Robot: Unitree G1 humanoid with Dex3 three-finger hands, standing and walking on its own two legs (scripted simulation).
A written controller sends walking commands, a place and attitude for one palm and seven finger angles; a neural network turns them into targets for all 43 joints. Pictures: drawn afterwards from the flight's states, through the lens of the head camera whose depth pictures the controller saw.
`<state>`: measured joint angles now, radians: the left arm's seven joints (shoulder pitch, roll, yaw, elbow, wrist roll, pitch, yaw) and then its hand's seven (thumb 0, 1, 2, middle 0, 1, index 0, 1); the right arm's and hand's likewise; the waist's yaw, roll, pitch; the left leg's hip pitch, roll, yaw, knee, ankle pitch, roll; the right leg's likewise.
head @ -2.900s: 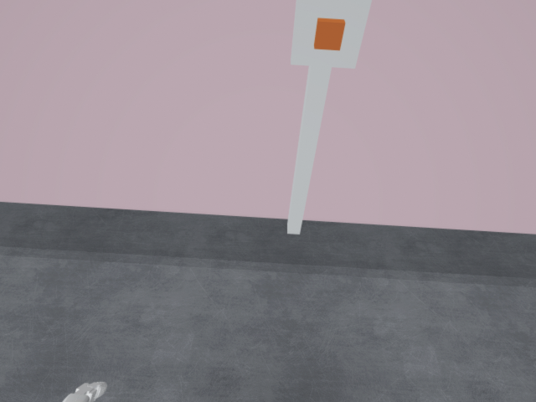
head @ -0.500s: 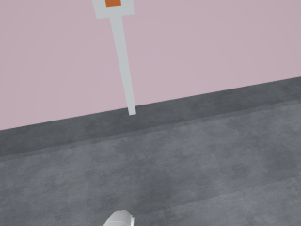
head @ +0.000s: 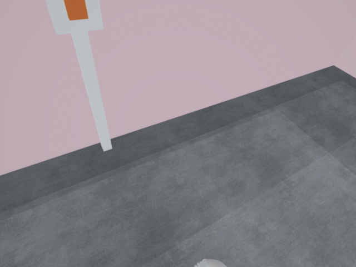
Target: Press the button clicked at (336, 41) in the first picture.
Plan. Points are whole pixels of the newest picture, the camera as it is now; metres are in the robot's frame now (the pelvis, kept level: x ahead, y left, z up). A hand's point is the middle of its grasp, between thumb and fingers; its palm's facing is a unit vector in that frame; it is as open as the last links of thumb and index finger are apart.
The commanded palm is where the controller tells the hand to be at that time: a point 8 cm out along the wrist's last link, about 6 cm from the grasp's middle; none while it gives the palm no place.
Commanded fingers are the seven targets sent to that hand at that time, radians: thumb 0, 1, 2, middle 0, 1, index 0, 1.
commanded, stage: walk to a spot facing it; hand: left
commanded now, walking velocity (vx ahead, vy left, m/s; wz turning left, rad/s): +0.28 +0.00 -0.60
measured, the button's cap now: (76, 8) +0.89 +0.47 +0.14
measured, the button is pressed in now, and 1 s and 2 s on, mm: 0 0 0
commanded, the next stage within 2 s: turn to face it in 1.12 s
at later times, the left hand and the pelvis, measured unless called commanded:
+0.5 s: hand (144, 244) +0.21 +0.10 -0.17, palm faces -0.27 -0.94 -0.19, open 7.4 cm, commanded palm none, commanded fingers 0.00 0.90 0.90 -0.20 -0.30 -0.20 -0.30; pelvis +0.10 -0.06 +0.00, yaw -17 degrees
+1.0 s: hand (155, 172) +0.44 +0.10 -0.18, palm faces -0.40 -0.90 -0.15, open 7.4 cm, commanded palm none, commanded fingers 0.00 0.90 0.90 -0.20 -0.30 -0.20 -0.30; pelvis +0.31 -0.05 +0.00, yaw -29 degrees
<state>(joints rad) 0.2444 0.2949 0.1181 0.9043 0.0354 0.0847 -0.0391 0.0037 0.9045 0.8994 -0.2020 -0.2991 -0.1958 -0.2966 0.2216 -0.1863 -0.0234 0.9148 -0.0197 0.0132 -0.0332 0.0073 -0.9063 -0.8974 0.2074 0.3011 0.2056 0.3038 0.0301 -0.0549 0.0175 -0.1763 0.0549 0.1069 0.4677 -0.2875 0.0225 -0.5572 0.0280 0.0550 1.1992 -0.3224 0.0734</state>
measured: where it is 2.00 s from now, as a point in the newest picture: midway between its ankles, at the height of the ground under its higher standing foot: (202, 236)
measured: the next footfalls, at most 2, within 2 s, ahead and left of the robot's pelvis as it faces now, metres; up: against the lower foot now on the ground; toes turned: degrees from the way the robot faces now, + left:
right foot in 0.30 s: +0.06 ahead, -0.18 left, +0.00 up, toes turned -18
left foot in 0.68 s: +0.35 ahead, +0.00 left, +0.00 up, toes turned -11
